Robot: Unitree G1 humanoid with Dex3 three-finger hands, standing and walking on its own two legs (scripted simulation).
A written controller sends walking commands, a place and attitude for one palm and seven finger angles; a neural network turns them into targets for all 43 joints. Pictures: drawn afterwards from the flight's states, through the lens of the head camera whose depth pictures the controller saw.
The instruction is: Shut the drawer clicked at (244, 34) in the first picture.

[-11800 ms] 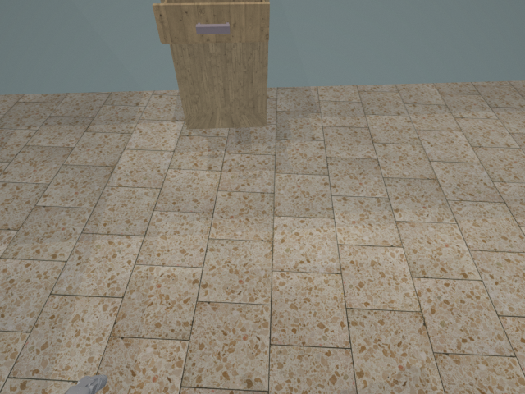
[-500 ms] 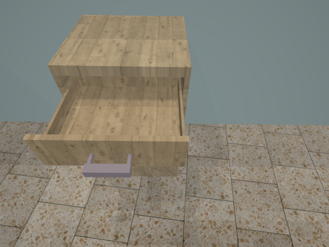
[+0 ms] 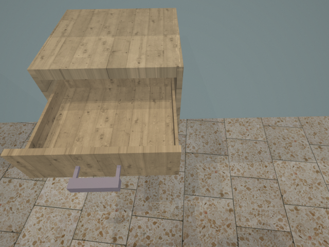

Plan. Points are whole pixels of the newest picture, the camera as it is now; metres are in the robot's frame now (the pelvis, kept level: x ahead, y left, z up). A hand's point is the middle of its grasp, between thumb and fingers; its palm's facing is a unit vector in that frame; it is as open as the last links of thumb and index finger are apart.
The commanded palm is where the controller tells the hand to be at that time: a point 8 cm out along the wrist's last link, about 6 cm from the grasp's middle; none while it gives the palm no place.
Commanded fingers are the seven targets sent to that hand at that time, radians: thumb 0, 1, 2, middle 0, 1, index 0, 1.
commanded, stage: come to a stop and stand still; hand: left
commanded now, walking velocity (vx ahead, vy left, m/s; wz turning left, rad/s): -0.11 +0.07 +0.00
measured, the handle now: (96, 176) +0.29 +0.20 -0.04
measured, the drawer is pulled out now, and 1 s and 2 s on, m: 0.29 0.29 0.29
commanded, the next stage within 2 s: look again from close up in 1.04 s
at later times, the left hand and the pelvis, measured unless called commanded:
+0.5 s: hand out of the picture -0.01 +0.17 -0.17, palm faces +0.00 -0.97 -0.23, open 7.3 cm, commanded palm none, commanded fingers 0.00 0.90 0.90 -0.20 -0.30 -0.20 -0.30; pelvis -0.04 -0.01 +0.01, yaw +0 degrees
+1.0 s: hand out of the picture -0.05 +0.18 -0.17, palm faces +0.01 -0.98 -0.21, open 7.4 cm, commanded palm none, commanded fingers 0.00 0.90 0.90 -0.20 -0.30 -0.20 -0.30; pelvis -0.05 +0.01 +0.00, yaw +0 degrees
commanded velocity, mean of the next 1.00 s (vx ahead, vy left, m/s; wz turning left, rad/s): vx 0.00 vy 0.01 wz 0.00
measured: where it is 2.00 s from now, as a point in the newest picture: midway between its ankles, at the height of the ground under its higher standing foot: outside the picture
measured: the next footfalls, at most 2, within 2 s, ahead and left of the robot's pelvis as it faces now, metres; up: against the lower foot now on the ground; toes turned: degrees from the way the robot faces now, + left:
none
